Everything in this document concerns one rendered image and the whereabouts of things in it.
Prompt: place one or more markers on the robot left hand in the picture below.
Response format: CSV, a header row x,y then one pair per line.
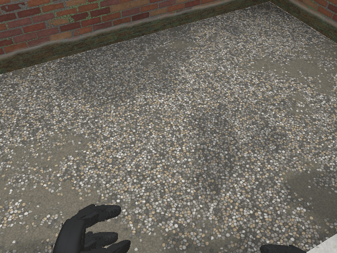
x,y
73,239

